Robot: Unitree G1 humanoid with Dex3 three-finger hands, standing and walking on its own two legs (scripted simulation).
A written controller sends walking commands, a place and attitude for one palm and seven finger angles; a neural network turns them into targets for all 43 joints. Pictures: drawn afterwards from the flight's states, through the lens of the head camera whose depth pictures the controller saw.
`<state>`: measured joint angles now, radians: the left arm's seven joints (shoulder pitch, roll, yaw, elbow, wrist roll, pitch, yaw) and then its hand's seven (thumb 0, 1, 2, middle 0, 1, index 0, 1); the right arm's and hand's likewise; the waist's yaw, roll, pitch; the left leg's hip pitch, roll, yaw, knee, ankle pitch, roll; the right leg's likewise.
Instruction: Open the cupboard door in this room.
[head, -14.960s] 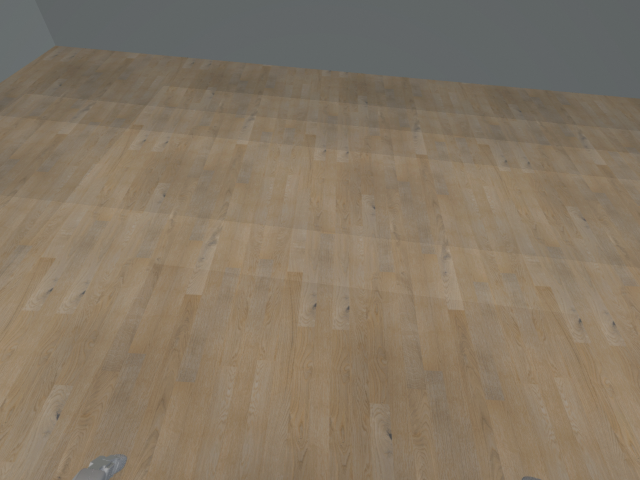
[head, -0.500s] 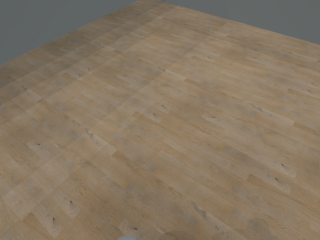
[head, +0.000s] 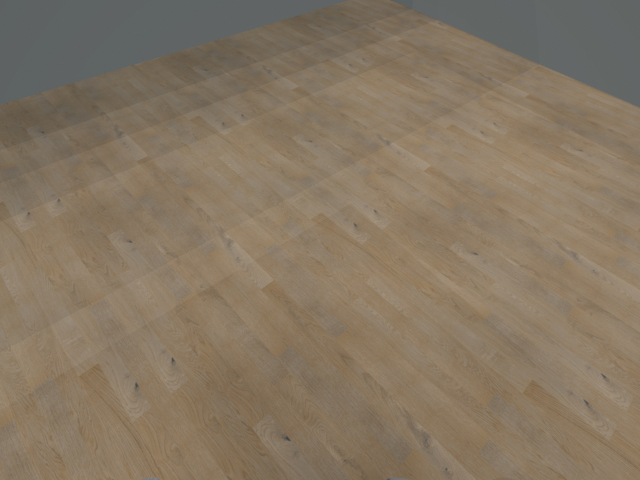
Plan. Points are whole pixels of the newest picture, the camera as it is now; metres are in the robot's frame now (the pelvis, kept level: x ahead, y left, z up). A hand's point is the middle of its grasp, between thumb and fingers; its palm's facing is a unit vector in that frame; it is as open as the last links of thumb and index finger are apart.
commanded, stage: turn or walk to find it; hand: left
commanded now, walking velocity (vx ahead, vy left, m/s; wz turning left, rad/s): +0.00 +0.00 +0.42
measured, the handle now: out of the picture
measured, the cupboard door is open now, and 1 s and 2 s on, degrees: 0 0 0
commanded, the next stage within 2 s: none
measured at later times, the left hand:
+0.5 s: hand out of the picture -0.03 +0.16 -0.16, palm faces +0.28 -0.93 -0.26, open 7.4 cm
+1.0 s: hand out of the picture -0.07 +0.21 -0.16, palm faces +0.43 -0.86 -0.26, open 7.4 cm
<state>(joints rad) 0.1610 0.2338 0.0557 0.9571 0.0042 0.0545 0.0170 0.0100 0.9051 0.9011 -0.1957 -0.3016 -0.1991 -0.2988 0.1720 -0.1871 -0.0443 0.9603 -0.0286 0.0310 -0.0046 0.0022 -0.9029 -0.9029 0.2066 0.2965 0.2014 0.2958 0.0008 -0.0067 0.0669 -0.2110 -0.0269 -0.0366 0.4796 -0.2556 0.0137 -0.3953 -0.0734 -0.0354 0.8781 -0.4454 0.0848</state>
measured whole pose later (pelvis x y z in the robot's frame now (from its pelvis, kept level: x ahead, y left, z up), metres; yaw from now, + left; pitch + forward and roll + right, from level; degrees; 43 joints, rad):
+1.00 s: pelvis -0.07 -0.02 +0.00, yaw +24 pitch -1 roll +0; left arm 0.14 0.23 0.06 0.96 0.00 0.06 0.02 0.01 0.90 0.90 -0.20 -0.30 -0.20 -0.30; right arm 0.21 -0.18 -0.05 0.97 -0.03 0.03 -0.01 0.00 -0.90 -0.90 0.21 0.30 0.20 0.30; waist -0.02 -0.01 0.06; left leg -0.23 -0.04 -0.04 0.46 -0.21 0.03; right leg -0.39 -0.07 -0.02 0.89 -0.45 0.09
